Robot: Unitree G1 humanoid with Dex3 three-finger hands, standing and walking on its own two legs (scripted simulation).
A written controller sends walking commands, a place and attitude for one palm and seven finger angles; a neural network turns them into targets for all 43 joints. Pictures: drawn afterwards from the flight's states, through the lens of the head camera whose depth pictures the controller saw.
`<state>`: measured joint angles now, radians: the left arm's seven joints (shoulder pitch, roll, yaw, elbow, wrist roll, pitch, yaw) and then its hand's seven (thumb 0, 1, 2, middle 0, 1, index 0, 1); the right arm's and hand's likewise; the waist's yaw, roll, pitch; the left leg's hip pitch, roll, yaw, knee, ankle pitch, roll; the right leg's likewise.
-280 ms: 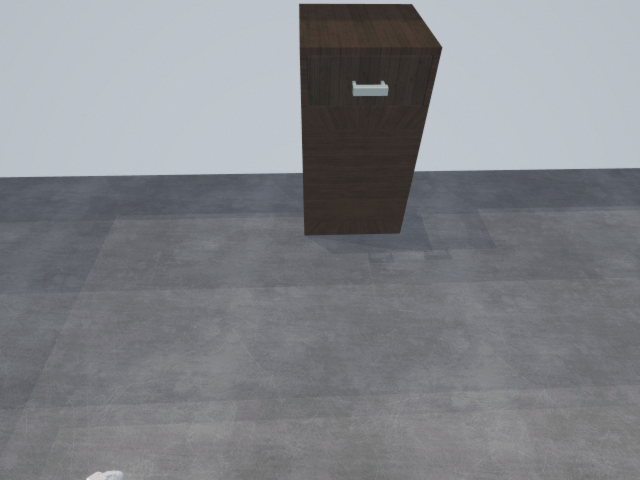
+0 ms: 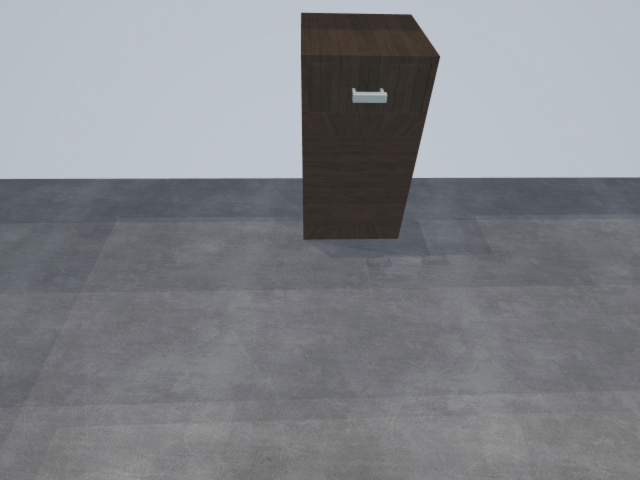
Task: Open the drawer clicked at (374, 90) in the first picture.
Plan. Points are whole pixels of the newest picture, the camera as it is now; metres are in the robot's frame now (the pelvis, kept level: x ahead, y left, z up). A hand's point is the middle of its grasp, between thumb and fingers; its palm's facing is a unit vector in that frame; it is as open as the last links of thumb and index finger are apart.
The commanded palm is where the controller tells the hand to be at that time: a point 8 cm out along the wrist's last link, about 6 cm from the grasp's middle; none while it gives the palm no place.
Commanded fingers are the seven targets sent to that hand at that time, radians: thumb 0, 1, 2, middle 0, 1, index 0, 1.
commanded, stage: stand and wait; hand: left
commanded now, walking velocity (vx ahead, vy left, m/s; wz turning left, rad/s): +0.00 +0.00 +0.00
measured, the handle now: (368, 94) +1.26 -0.08 -0.07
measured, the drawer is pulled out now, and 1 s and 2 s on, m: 0.00 0.00 0.00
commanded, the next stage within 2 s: look at it before walking up in 0.54 s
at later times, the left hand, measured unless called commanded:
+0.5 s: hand out of the picture +0.05 +0.24 -0.15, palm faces -0.03 -0.94 -0.34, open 7.4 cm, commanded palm none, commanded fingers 0.00 0.90 0.90 -0.20 -0.30 -0.20 -0.30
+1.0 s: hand out of the picture +0.07 +0.23 -0.15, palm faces -0.04 -0.94 -0.33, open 7.4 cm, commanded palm none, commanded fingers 0.00 0.90 0.90 -0.20 -0.30 -0.20 -0.30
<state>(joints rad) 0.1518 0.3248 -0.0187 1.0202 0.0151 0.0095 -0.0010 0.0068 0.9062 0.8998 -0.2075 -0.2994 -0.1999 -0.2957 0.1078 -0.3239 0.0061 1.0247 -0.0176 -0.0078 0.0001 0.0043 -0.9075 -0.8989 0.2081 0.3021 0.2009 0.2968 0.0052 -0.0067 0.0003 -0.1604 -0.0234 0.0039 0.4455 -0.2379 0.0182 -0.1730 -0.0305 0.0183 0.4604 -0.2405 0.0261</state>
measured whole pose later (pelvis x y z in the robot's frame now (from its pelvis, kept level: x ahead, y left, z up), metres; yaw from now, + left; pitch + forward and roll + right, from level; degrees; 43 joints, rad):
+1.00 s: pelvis +0.00 -0.01 +0.00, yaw +0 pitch -2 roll +0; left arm 0.15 0.34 -0.01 1.08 0.01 0.00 0.00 0.01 0.91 0.90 -0.21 -0.30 -0.20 -0.30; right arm 0.13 -0.34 0.00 1.11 -0.01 -0.01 0.00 0.00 -0.91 -0.90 0.21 0.30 0.20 0.30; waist 0.00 0.00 0.03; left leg -0.15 0.00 0.00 0.38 -0.20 0.00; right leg -0.17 -0.01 0.02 0.40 -0.20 0.01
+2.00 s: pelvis +0.07 -0.01 +0.00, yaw -20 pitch +2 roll +0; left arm 0.42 0.18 0.05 0.99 0.03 -0.01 -0.01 0.01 0.91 0.90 -0.21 -0.30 -0.20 -0.30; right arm 0.17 -0.22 -0.06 0.93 -0.02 0.00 0.00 0.01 -0.91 -0.90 0.20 0.30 0.20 0.30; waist 0.06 -0.01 0.00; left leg -0.44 0.05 0.02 0.74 -0.31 -0.05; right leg -0.17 0.07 0.17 0.41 -0.25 -0.02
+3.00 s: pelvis +0.39 -0.16 -0.01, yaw -52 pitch +0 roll -2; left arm 0.32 0.23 0.07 1.00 0.03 -0.03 -0.01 0.00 0.92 0.90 -0.20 -0.30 -0.20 -0.30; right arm 0.15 -0.18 -0.05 0.92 -0.03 -0.04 0.01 0.00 -0.93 -0.90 0.20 0.30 0.20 0.30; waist 0.04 0.00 0.01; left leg -0.44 0.11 0.08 0.65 -0.24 -0.06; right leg -0.17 0.05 0.00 0.49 -0.31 -0.03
